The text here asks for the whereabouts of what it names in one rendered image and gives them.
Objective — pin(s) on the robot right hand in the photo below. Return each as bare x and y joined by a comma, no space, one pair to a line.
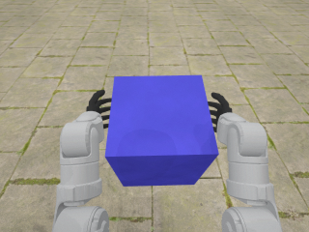
222,107

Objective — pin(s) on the right robot upper arm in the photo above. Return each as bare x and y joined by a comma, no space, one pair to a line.
249,219

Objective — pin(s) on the left robot upper arm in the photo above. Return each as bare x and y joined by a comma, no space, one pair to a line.
82,219

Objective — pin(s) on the robot left forearm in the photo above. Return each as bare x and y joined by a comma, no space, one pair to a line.
79,156

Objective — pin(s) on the carton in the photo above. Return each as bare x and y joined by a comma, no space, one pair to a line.
160,131

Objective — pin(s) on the robot left hand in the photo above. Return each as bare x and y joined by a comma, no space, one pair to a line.
94,105

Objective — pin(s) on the robot right forearm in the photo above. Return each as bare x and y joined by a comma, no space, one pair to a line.
247,157

